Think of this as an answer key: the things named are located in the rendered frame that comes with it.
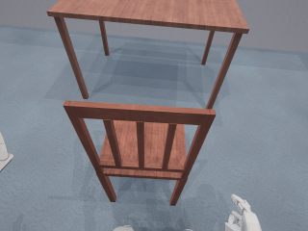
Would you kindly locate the chair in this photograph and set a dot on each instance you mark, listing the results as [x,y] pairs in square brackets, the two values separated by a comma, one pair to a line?
[141,141]

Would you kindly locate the table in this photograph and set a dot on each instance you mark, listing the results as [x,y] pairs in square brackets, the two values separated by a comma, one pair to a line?
[207,15]

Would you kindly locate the robot left hand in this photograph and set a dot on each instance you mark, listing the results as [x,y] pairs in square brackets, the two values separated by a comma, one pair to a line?
[5,156]

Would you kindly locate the robot right hand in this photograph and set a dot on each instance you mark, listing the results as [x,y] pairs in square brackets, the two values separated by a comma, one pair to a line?
[247,221]

